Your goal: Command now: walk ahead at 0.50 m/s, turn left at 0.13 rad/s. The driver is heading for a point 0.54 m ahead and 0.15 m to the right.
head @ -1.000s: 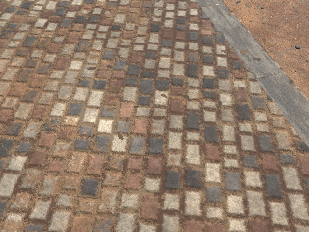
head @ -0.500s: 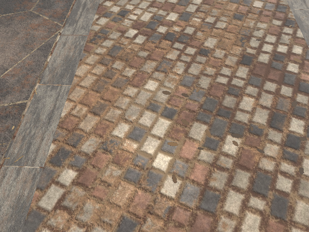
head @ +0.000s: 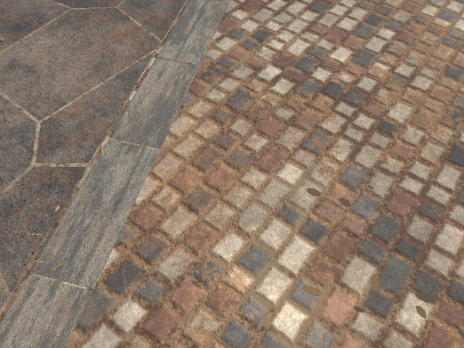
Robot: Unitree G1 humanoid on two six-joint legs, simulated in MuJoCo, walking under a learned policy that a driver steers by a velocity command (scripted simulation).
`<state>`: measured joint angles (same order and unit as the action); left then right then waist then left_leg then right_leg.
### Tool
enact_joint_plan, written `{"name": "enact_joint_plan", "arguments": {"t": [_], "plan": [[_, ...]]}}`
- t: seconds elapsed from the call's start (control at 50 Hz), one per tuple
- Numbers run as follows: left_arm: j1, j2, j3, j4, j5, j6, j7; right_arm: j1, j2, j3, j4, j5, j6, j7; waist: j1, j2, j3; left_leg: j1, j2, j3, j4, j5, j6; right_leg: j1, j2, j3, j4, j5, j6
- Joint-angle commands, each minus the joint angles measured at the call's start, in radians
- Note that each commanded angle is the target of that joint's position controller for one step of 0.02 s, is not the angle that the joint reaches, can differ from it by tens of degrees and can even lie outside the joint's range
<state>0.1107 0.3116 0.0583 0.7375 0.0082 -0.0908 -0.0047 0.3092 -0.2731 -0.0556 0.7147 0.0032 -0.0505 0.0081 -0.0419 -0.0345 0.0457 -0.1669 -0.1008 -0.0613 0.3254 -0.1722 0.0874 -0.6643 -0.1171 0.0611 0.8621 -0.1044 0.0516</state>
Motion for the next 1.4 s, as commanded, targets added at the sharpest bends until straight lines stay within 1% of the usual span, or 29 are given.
{"name": "enact_joint_plan", "arguments": {"t": [0.02, 0.16, 0.2, 0.24, 0.26, 0.28, 0.3, 0.32, 0.34, 0.36, 0.38, 0.44, 0.52, 0.62, 0.7, 0.72, 0.74, 0.76, 0.78, 0.8, 0.82, 0.86, 0.9, 0.96, 1.02, 1.04, 1.08, 1.16, 1.4], "plan": [[-0.039, 0.034, -0.003, -0.047, -0.01, -0.006, -0.011, -0.021, -0.157, -0.038, -0.049, 0.001, -0.025, -0.011, -0.01, 0.107, -0.039, -0.036, 0.223, -0.084, -0.142, 0.202, 0.135, 0.094, 0.017, -0.039, -0.176, 0.224, 0.001], [-0.145, 0.059, -0.005, -0.099, -0.029, -0.012, -0.049, 0.05, -0.185, -0.046, 0.036, 0.002, -0.017, -0.01, -0.048, 0.092, 0.034, 0.221, 0.345, -0.068, -0.107, 0.237, 0.11, -0.026, 0.045, -0.031, -0.315, 0.128, -0.088], [-0.102, 0.071, 0.0, -0.098, -0.028, -0.011, -0.058, 0.03, -0.195, -0.051, 0.04, 0.003, -0.008, -0.017, -0.016, 0.104, 0.005, 0.266, 0.348, -0.03, -0.036, 0.449, 0.084, 0.034, 0.079, -0.054, -0.325, 0.036, -0.121], [0.08, 0.121, 0.032, -0.054, -0.02, -0.005, -0.051, -0.006, -0.202, -0.05, 0.029, 0.0, 0.006, -0.026, 0.084, 0.102, -0.124, 0.246, 0.294, 0.044, 0.206, 0.797, 0.042, 0.304, 0.161, -0.126, -0.346, 0.026, -0.165], [0.223, 0.173, 0.054, -0.027, -0.019, -0.001, -0.043, -0.001, -0.182, -0.039, 0.013, -0.009, 0.009, -0.036, 0.145, 0.057, -0.223, 0.096, 0.255, 0.082, 0.439, 0.702, 0.003, 0.559, 0.106, -0.022, -0.333, 0.079, -0.209], [0.312, 0.281, 0.08, -0.025, -0.017, 0.001, -0.038, 0.111, -0.095, -0.008, -0.025, -0.023, -0.013, -0.027, 0.106, -0.167, -0.359, -0.311, 0.092, 0.108, 0.84, 0.184, -0.083, 0.946, -0.142, 0.455, -0.368, -0.031, -0.393], [0.342, 0.206, 0.061, -0.013, -0.036, 0.003, -0.041, 0.079, -0.096, 0.0, -0.015, -0.019, -0.04, -0.015, 0.132, -0.199, -0.414, -0.515, 0.012, -0.022, 0.981, -0.369, -0.095, 1.06, -0.206, 0.754, -0.539, -0.195, -0.44], [0.295, 0.159, 0.045, -0.025, -0.033, 0.006, -0.036, -0.009, -0.161, -0.014, -0.042, 0.017, -0.063, 0.001, 0.148, -0.125, -0.284, -0.61, 0.081, -0.074, 1.022, -0.319, -0.075, 0.978, -0.187, 0.646, -0.565, -0.277, -0.386], [0.238, 0.144, 0.041, -0.042, -0.025, 0.01, -0.031, -0.082, -0.161, -0.01, -0.062, 0.025, -0.077, 0.005, 0.136, -0.035, -0.187, -0.609, 0.124, -0.056, 0.97, -0.242, -0.063, 0.84, -0.151, 0.532, -0.577, -0.241, -0.355], [0.19, 0.126, 0.033, -0.052, -0.02, 0.015, -0.028, -0.118, -0.157, -0.012, -0.07, 0.004, -0.082, 0.002, 0.106, 0.029, -0.105, -0.584, 0.155, -0.04, 0.877, -0.194, -0.066, 0.702, -0.115, 0.445, -0.596, -0.146, -0.338], [0.161, 0.107, 0.025, -0.064, -0.012, 0.014, -0.024, -0.113, -0.159, -0.019, -0.071, -0.013, -0.078, -0.003, 0.073, 0.018, -0.082, -0.522, 0.181, -0.041, 0.805, -0.152, -0.073, 0.615, -0.083, 0.389, -0.616, -0.051, -0.328], [0.14, 0.115, 0.028, -0.079, -0.015, 0.016, -0.012, -0.072, -0.128, -0.017, -0.068, -0.023, -0.055, -0.009, 0.033, -0.028, -0.074, -0.454, 0.185, -0.016, 0.696, -0.114, -0.119, 0.497, -0.039, 0.306, -0.649, 0.115, -0.341], [0.176, 0.147, 0.039, -0.058, -0.024, 0.023, 0.012, -0.194, -0.088, -0.002, -0.098, -0.024, -0.048, -0.015, 0.065, -0.029, -0.036, -0.417, 0.149, 0.009, 0.417, 0.122, -0.163, 0.414, 0.028, 0.191, -0.64, 0.229, -0.295], [0.271, 0.123, 0.032, -0.004, -0.027, 0.053, 0.031, -0.304, -0.075, 0.001, -0.115, -0.017, -0.068, 0.01, 0.123, -0.054, -0.068, -0.29, 0.077, 0.024, 0.193, 0.343, -0.134, 0.471, 0.036, 0.179, -0.534, 0.324, -0.224], [0.222, 0.104, 0.027, -0.008, -0.014, 0.066, 0.038, -0.197, -0.117, -0.019, -0.083, -0.031, -0.082, 0.015, 0.044, -0.064, -0.11, -0.184, 0.083, 0.016, 0.077, 0.317, -0.061, 0.587, 0.019, 0.235, -0.338, 0.433, -0.179], [0.217, 0.083, 0.02, -0.024, -0.007, 0.063, 0.035, -0.132, -0.148, -0.026, -0.073, -0.046, -0.089, 0.009, 0.018, -0.028, -0.181, -0.02, 0.153, -0.022, 0.08, 0.556, -0.023, 0.546, 0.072, 0.214, -0.218, 0.387, -0.144], [0.311, 0.041, 0.004, -0.027, 0.004, 0.054, 0.03, -0.071, -0.203, -0.033, -0.076, -0.067, -0.086, 0.004, 0.039, 0.138, -0.313, 0.292, 0.349, -0.203, 0.187, 0.945, 0.101, 0.349, 0.149, 0.186, 0.015, 0.043, -0.09], [0.436, 0.032, -0.009, 0.011, -0.009, 0.054, 0.024, -0.017, -0.148, -0.024, -0.05, -0.045, -0.063, 0.007, 0.034, 0.298, -0.452, 0.463, 0.521, -0.418, 0.197, 1.013, 0.255, 0.197, 0.226, 0.131, 0.258, -0.584, -0.03], [0.414, 0.109, 0.007, 0.019, -0.02, 0.065, 0.02, -0.009, -0.106, -0.013, -0.045, -0.01, -0.046, 0.013, 0.021, 0.197, -0.441, 0.406, 0.506, -0.471, 0.158, 0.714, 0.242, 0.153, 0.174, 0.155, 0.325, -0.612, -0.015], [0.307, 0.13, 0.017, 0.003, -0.026, 0.085, 0.024, -0.073, -0.093, -0.007, -0.049, -0.003, -0.032, 0.011, 0.013, 0.127, -0.316, 0.284, 0.455, -0.415, 0.109, 0.497, 0.196, 0.117, 0.146, 0.126, 0.355, -0.546, 0.007], [0.245, 0.122, 0.018, -0.008, -0.022, 0.107, 0.031, -0.143, -0.07, 0.007, -0.055, -0.01, -0.021, 0.011, 0.026, 0.091, -0.22, 0.147, 0.41, -0.352, 0.058, 0.354, 0.162, 0.117, 0.121, 0.095, 0.312, -0.504, 0.018], [0.23, 0.076, 0.012, -0.013, -0.014, 0.139, 0.039, -0.244, -0.077, 0.009, -0.053, -0.026, -0.002, 0.012, 0.078, 0.149, -0.113, -0.089, 0.325, -0.243, -0.027, 0.162, 0.112, 0.235, 0.076, 0.05, 0.107, -0.443, 0.028], [0.259, 0.029, -0.001, 0.011, -0.005, 0.137, 0.043, -0.263, -0.093, 0.001, -0.042, -0.033, 0.008, 0.009, 0.086, 0.195, -0.114, -0.169, 0.267, -0.149, -0.04, 0.196, 0.105, 0.369, 0.094, -0.007, -0.054, -0.382, 0.03], [0.271, 0.021, -0.002, 0.038, 0.001, 0.127, 0.035, -0.253, -0.091, 0.002, -0.019, -0.015, 0.016, 0.001, 0.094, 0.164, -0.172, -0.162, 0.268, -0.118, -0.013, 0.106, 0.103, 0.513, 0.1, -0.032, -0.273, -0.123, 0.003], [0.187, 0.069, 0.002, -0.003, 0.03, 0.126, 0.036, -0.206, -0.05, 0.022, 0.017, -0.023, 0.015, 0.005, 0.069, 0.081, -0.102, -0.251, 0.195, -0.084, 0.009, -0.286, -0.021, 0.562, 0.015, 0.068, -0.43, -0.045, -0.066], [0.158, 0.124, 0.017, 0.011, 0.017, 0.126, 0.038, -0.182, -0.059, 0.015, 0.016, -0.024, 0.017, 0.006, 0.02, -0.036, -0.047, -0.197, 0.129, -0.015, 0.025, -0.273, -0.06, 0.416, 0.023, 0.072, -0.428, -0.248, -0.099], [0.134, 0.052, 0.001, 0.013, 0.018, 0.108, 0.036, -0.208, -0.064, 0.014, 0.025, -0.023, 0.018, -0.001, 0.038, -0.04, -0.019, -0.108, 0.122, -0.001, 0.089, -0.162, -0.073, 0.326, 0.046, 0.06, -0.464, -0.327, -0.086], [0.151, 0.045, -0.002, 0.03, 0.006, 0.075, 0.035, -0.167, -0.054, 0.014, 0.066, -0.018, 0.018, -0.01, 0.039, -0.022, -0.06, -0.07, 0.124, 0.009, 0.138, 0.046, -0.055, 0.391, 0.053, 0.046, -0.419, -0.09, -0.063], [0.153, 0.035, -0.006, 0.094, -0.003, 0.076, 0.035, -0.177, -0.073, 0.002, 0.175, -0.004, 0.046, -0.029, 0.041, 0.033, -0.077, 0.009, 0.134, 0.003, 0.168, 0.224, -0.063, 0.443, 0.076, 0.016, -0.402, 0.095, -0.065]]}}
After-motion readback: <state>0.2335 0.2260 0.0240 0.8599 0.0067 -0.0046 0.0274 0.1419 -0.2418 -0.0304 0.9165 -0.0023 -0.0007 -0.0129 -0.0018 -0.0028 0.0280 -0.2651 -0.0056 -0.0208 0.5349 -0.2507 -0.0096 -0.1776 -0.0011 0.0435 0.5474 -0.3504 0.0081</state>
